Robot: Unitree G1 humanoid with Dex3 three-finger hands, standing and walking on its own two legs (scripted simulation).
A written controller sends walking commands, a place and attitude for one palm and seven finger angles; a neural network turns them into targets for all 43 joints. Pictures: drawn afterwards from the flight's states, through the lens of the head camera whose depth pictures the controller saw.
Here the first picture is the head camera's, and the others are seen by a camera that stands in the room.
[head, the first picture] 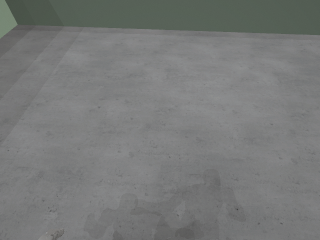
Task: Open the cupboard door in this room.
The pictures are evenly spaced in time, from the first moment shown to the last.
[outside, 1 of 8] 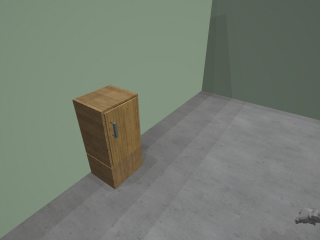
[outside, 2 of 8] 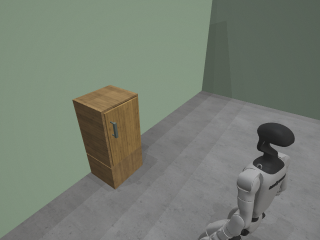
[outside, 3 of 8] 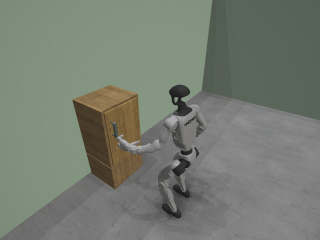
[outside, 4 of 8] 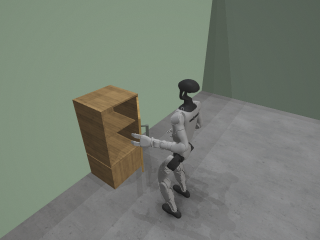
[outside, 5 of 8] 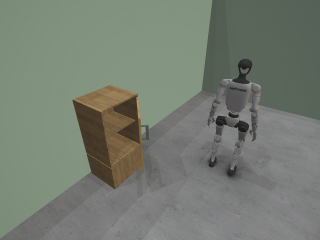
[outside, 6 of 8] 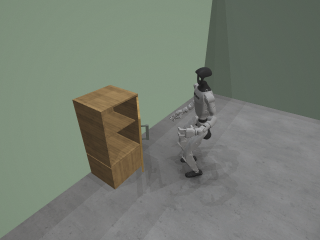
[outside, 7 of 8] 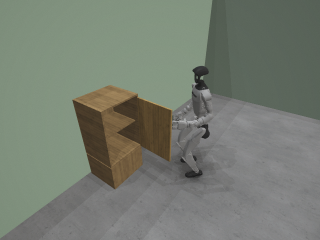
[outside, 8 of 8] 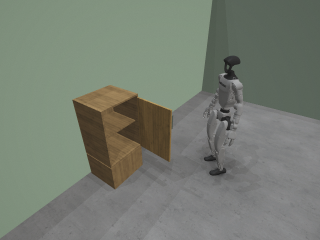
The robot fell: no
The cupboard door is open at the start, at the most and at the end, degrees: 0 87 86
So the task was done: yes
